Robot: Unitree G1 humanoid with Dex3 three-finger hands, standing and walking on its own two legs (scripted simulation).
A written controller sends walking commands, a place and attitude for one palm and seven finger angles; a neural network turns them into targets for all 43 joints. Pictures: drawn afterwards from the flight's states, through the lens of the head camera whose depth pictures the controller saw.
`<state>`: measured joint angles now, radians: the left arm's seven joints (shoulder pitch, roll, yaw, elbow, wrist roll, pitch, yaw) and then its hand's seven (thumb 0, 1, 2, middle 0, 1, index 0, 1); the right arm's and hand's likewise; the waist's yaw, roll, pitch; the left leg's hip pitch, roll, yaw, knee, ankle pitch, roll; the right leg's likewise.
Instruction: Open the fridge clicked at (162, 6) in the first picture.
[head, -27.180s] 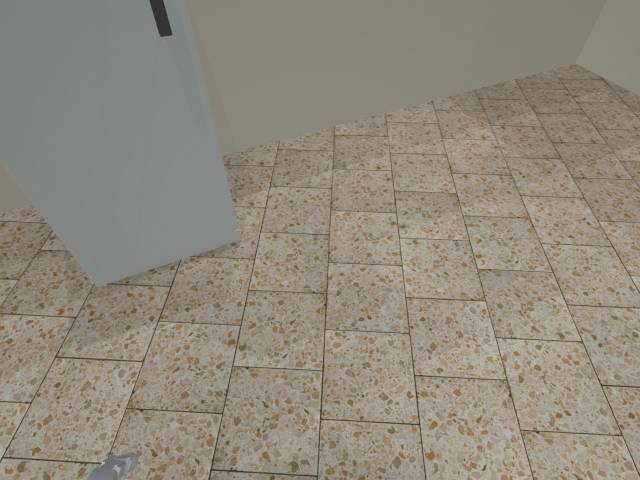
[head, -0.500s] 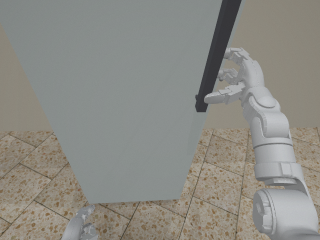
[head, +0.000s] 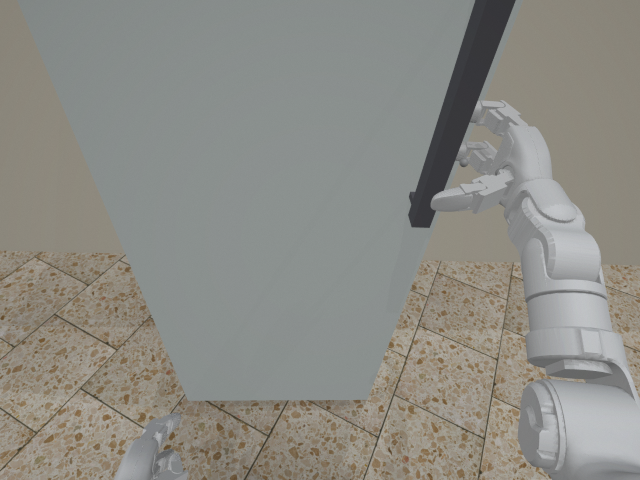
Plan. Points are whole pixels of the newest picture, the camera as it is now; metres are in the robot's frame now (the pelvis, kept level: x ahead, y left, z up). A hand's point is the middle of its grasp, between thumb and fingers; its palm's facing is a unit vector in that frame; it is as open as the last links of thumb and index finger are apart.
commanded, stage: move the hooked fingers beside the handle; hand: right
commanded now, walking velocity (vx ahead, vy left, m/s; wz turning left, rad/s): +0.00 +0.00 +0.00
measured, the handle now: (446, 116) +0.48 -0.11 +0.26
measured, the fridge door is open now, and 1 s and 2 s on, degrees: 0 0 0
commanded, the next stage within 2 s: feel for the door with the fingertips in 1.88 s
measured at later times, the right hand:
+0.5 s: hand (490, 161) +0.42 -0.16 +0.24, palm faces -0.05 +1.00 -0.04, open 14.0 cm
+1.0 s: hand (508, 167) +0.42 -0.18 +0.23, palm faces -0.04 +1.00 -0.04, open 14.0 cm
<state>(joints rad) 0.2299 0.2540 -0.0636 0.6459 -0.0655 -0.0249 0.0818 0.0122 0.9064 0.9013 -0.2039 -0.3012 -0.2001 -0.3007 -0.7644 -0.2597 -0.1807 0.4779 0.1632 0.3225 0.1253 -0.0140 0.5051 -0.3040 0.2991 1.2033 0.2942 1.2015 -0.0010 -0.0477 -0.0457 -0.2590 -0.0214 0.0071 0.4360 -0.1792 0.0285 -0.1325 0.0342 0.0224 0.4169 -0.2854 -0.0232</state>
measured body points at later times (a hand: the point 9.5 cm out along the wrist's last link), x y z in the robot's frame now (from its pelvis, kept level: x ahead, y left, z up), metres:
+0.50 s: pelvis +0.00 +0.00 +0.00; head -0.01 +0.02 +0.45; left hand +0.16 +0.24 -0.10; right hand +0.42 -0.21 +0.24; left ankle +0.03 +0.10 -0.74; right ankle -0.04 -0.11 -0.74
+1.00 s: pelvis +0.01 -0.01 +0.00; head -0.01 +0.01 +0.45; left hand +0.17 +0.22 -0.10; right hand +0.41 -0.23 +0.24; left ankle +0.03 +0.10 -0.74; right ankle -0.04 -0.11 -0.74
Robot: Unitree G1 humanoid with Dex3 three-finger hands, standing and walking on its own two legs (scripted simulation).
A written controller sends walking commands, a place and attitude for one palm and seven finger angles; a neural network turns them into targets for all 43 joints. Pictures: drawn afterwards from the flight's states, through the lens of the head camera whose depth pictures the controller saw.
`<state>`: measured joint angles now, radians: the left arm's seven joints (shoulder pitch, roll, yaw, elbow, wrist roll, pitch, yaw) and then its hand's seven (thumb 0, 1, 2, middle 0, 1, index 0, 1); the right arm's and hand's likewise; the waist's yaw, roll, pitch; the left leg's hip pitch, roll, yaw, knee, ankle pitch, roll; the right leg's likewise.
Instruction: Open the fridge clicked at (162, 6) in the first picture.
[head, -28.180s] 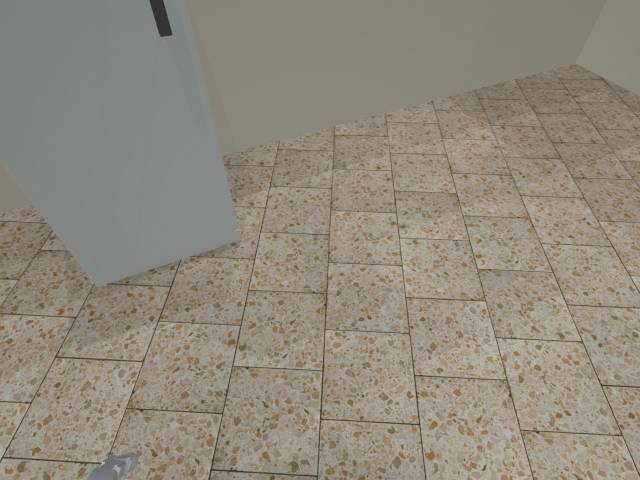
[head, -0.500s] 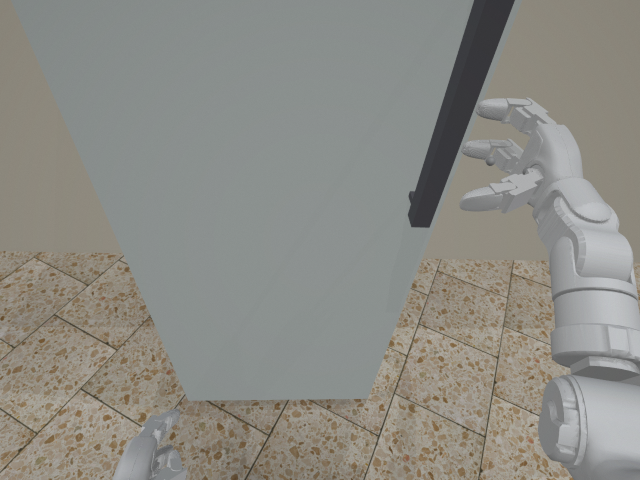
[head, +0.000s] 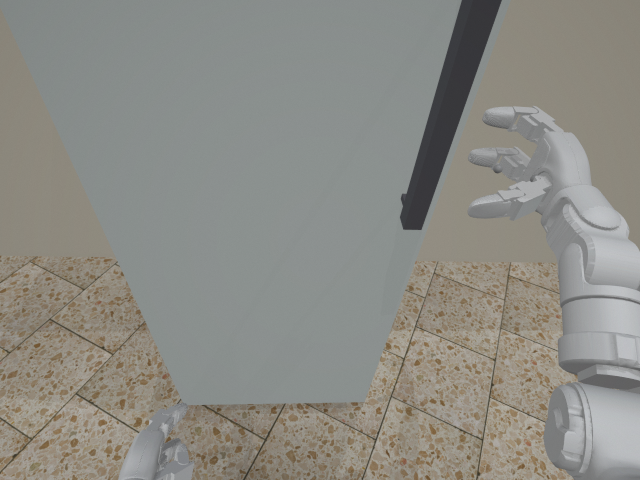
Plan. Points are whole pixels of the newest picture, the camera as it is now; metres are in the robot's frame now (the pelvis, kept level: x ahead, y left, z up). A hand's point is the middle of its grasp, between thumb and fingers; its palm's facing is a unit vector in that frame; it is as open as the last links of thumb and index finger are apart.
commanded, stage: move the hooked fingers beside the handle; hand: right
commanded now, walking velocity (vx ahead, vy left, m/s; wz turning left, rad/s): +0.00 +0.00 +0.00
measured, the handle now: (436, 118) +0.48 -0.10 +0.26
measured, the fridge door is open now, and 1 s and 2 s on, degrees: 0 0 0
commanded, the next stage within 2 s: feel for the door with the fingertips in 0.88 s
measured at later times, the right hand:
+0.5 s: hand (502, 170) +0.41 -0.17 +0.23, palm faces -0.04 +1.00 -0.04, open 14.0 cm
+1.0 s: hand (506, 167) +0.41 -0.18 +0.23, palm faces -0.05 +1.00 -0.04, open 14.0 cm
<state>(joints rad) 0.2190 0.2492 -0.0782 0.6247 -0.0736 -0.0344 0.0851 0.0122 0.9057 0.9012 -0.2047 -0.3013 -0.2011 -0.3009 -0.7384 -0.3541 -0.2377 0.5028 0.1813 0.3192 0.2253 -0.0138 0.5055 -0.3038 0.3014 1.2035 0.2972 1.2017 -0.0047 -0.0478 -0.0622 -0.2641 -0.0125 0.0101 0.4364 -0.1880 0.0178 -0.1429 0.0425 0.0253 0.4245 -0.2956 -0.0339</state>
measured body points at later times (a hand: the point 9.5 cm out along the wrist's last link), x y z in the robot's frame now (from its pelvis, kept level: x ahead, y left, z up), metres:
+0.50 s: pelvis +0.00 +0.00 +0.00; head -0.01 +0.02 +0.45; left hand +0.16 +0.24 -0.10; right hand +0.41 -0.22 +0.24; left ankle +0.03 +0.11 -0.74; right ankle -0.05 -0.10 -0.74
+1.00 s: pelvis +0.00 +0.01 +0.00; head -0.01 +0.02 +0.45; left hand +0.15 +0.24 -0.10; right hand +0.41 -0.23 +0.24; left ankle +0.03 +0.11 -0.74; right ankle -0.05 -0.10 -0.74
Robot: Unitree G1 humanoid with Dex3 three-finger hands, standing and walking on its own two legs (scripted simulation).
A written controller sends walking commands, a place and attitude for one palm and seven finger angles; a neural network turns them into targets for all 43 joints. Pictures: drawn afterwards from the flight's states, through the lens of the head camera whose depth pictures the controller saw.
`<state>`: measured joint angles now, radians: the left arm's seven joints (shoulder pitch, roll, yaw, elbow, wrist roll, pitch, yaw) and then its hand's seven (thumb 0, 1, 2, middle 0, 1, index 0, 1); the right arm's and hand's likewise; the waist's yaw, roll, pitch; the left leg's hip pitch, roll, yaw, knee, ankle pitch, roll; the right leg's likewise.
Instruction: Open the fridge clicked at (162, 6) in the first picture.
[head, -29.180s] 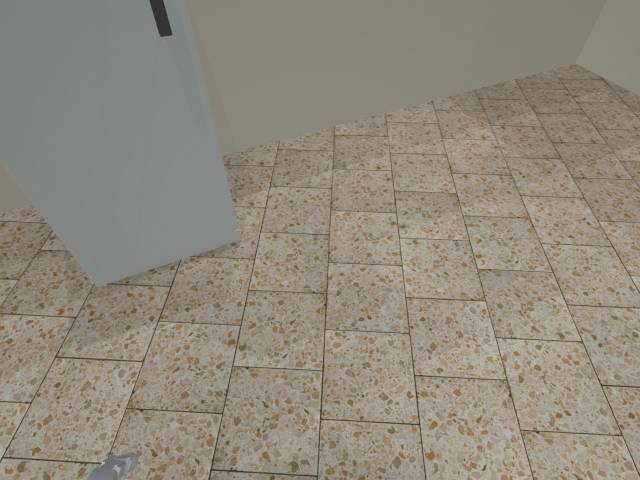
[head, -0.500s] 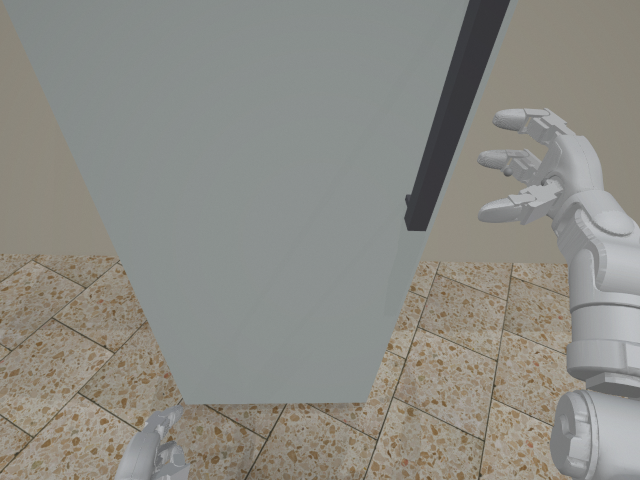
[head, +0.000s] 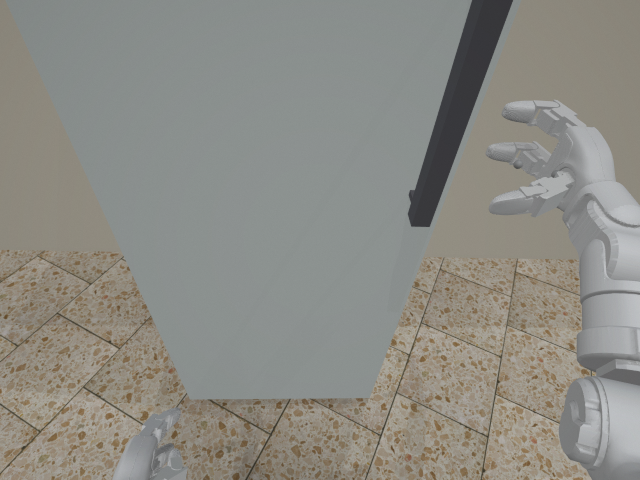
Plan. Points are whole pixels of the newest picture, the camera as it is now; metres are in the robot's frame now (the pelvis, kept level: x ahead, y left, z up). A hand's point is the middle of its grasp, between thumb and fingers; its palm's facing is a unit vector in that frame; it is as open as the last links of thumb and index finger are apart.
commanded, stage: feel for the door with the fingertips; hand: right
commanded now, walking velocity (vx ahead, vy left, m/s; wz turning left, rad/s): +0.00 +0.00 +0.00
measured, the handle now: (446, 113) +0.48 -0.10 +0.26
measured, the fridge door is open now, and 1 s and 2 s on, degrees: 0 0 0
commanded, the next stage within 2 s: slide the fingers in behind the handle in 0.76 s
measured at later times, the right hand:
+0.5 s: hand (479, 158) +0.42 -0.14 +0.24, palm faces -0.07 +1.00 -0.02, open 14.0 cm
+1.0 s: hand (482, 152) +0.44 -0.15 +0.23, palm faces -0.06 +1.00 -0.03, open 13.5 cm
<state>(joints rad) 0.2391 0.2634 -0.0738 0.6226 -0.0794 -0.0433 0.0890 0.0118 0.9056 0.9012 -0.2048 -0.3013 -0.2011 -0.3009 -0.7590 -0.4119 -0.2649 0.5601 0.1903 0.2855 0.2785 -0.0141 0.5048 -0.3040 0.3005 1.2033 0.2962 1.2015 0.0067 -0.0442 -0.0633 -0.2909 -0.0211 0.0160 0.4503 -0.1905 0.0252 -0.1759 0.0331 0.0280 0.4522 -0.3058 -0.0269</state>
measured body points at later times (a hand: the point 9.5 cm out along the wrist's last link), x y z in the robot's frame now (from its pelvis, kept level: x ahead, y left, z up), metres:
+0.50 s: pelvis +0.00 +0.00 +0.00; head -0.01 +0.02 +0.45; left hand +0.17 +0.22 -0.10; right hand +0.42 -0.19 +0.24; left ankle +0.03 +0.10 -0.74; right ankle -0.04 -0.10 -0.74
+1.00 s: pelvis +0.00 +0.00 +0.00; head +0.00 +0.02 +0.45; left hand +0.12 +0.25 -0.11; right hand +0.44 -0.20 +0.24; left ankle +0.03 +0.10 -0.74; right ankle -0.04 -0.10 -0.74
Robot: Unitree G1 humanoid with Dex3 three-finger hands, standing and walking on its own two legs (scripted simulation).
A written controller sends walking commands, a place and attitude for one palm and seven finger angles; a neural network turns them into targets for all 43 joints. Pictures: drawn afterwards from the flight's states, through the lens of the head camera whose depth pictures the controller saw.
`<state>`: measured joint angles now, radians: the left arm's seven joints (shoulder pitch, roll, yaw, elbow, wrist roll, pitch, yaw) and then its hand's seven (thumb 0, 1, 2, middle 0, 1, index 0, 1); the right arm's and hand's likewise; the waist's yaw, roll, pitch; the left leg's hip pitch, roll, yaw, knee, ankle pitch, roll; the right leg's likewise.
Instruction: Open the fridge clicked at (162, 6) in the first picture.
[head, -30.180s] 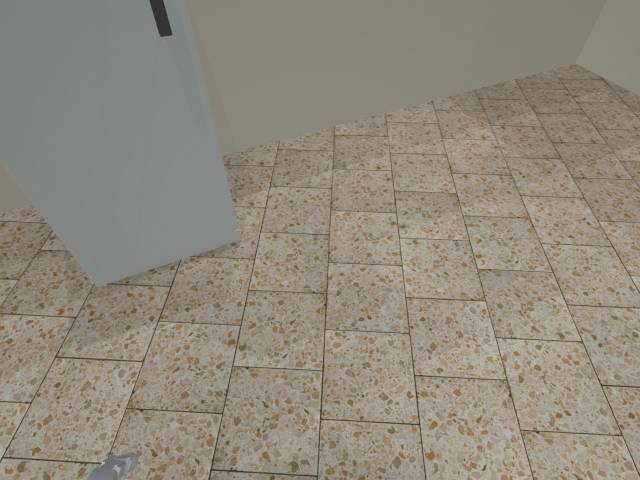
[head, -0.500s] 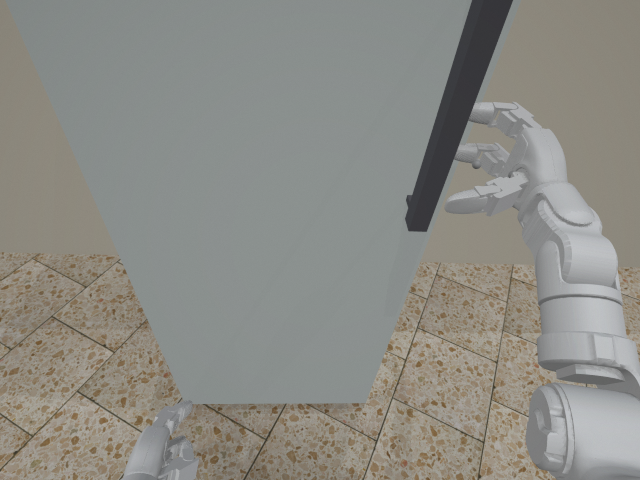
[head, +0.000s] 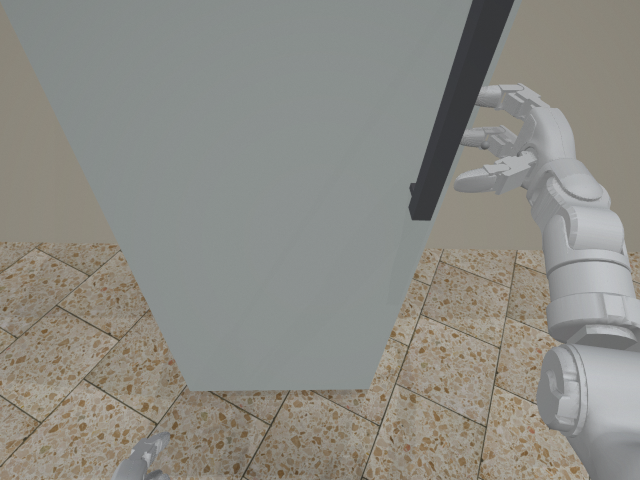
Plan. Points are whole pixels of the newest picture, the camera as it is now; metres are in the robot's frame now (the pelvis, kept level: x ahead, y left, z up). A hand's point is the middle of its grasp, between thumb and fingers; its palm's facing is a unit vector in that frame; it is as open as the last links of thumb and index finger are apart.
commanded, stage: slide the fingers in behind the handle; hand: right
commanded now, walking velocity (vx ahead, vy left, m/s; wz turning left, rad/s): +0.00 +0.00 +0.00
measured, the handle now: (448, 105) +0.48 -0.10 +0.26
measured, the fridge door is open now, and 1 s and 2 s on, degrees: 0 0 0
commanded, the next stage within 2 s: grip the handle and tug to test in 1.68 s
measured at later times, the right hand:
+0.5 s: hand (470, 151) +0.42 -0.12 +0.24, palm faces -0.09 +1.00 -0.03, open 14.0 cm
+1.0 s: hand (447, 154) +0.42 -0.10 +0.23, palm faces -0.09 +1.00 -0.02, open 14.0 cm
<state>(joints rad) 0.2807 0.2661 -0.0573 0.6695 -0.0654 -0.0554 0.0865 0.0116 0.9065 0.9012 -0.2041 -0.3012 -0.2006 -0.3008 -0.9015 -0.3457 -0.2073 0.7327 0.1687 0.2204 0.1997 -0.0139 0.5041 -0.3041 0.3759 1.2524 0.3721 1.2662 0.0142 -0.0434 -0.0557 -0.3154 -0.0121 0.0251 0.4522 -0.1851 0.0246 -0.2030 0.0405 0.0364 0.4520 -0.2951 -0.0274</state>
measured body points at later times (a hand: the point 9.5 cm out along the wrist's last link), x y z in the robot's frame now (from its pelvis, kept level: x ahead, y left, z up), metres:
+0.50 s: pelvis +0.00 +0.00 +0.00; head -0.01 +0.02 +0.45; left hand +0.17 +0.23 -0.09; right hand +0.42 -0.17 +0.24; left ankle +0.03 +0.11 -0.74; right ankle -0.04 -0.11 -0.74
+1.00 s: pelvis +0.01 +0.00 +0.00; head -0.01 +0.03 +0.45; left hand +0.17 +0.23 -0.10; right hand +0.42 -0.15 +0.24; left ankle +0.03 +0.11 -0.74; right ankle -0.04 -0.11 -0.74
